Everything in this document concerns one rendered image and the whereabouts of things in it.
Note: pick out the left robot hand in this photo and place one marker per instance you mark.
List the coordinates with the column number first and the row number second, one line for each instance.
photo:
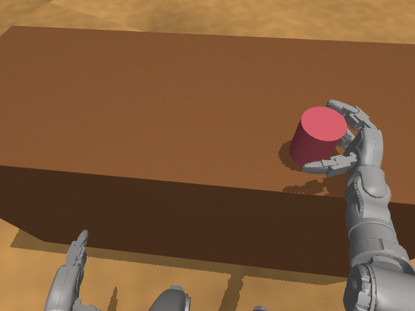
column 64, row 292

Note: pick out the can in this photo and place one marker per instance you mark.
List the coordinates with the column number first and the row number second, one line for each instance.
column 318, row 133

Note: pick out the right robot arm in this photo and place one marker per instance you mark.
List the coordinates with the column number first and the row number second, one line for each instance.
column 381, row 276

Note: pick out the right robot hand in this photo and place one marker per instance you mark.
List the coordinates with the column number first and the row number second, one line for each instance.
column 364, row 149

